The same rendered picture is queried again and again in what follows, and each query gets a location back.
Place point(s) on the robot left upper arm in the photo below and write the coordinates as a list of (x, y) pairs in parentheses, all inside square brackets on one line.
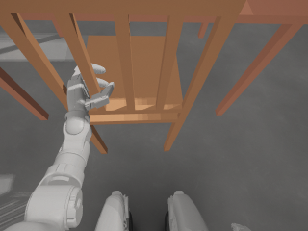
[(52, 208)]

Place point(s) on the left robot forearm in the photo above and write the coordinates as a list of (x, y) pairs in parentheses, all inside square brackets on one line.
[(72, 158)]

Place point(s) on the table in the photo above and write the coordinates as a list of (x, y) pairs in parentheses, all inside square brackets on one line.
[(291, 14)]

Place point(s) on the robot left thigh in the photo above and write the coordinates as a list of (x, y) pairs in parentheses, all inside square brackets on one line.
[(114, 212)]

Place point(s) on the robot right thigh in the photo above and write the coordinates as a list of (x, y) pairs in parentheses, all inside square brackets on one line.
[(182, 210)]

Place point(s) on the robot left hand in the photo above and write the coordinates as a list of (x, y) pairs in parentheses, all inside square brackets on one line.
[(77, 91)]

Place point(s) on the robot thigh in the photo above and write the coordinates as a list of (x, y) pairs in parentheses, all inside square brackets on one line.
[(182, 210), (114, 212)]

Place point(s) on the chair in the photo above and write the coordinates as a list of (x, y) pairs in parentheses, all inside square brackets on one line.
[(144, 69)]

